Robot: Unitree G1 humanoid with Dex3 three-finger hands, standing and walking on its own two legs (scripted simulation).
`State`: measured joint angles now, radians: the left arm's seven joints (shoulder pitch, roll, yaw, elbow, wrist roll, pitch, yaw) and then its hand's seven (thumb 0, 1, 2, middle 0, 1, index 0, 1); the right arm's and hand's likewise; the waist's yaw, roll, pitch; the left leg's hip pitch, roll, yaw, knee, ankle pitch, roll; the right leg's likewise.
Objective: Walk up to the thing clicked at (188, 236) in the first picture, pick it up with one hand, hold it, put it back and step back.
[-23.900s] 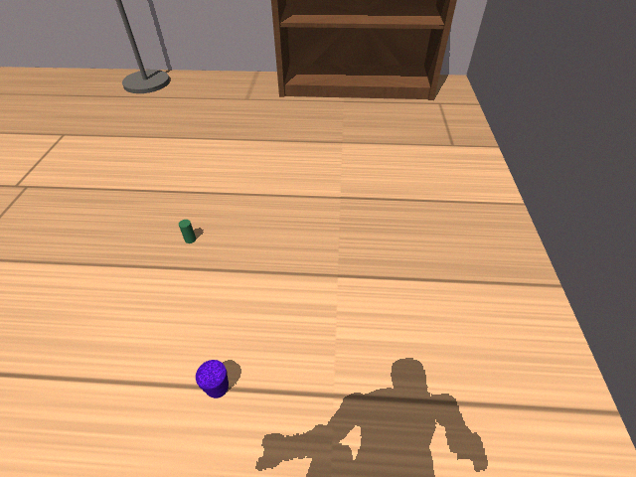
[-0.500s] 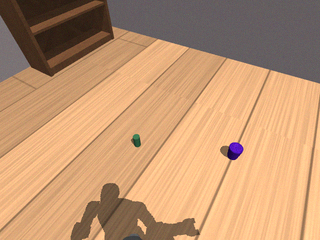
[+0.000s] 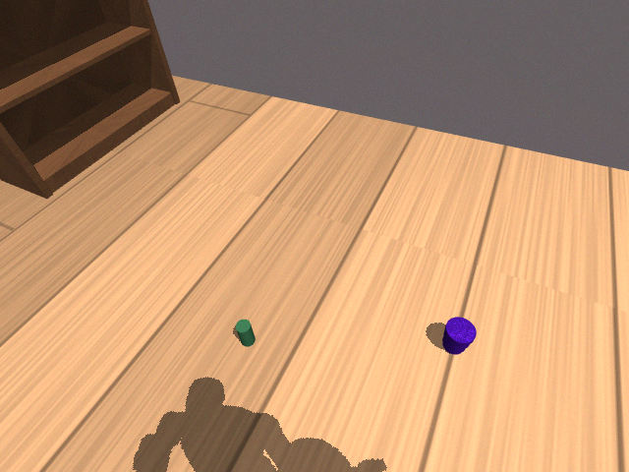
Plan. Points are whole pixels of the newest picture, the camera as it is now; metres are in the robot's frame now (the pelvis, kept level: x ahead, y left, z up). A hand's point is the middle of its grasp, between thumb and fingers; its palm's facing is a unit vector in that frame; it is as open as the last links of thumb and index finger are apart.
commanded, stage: walk up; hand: left
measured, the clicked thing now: (245, 333) +0.70 +0.26 -0.71
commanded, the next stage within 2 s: none
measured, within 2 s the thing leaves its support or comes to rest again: neither
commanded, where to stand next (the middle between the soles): +0.33 +0.04 m, yaw +1 degrees
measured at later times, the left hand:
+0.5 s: hand out of the picture +0.18 +0.33 -0.15, palm faces -0.03 -0.93 -0.35, open 7.4 cm
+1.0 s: hand (161, 353) +0.36 +0.28 -0.14, palm faces -0.05 -0.94 -0.35, open 7.4 cm
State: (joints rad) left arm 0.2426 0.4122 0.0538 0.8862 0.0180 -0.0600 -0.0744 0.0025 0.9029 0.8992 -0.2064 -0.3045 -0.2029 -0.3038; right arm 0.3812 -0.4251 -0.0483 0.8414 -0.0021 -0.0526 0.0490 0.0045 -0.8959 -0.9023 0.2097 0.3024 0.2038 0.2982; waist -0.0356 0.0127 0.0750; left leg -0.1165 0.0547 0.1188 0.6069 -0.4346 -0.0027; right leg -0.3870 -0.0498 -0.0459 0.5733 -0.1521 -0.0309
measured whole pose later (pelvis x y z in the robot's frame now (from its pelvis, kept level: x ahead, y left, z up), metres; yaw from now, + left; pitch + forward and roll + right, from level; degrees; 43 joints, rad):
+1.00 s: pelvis +0.24 +0.04 +0.00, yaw +0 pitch -3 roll +1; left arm 0.08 0.33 0.00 0.93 0.02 0.00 -0.02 0.00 0.90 0.90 -0.21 -0.30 -0.20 -0.30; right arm 0.20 -0.37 0.00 0.96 0.02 -0.02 -0.01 0.00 -0.90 -0.90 0.21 0.30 0.20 0.30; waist -0.01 0.02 0.13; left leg -0.26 0.02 0.02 0.69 -0.41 0.01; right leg -0.40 -0.03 -0.04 0.65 -0.19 -0.02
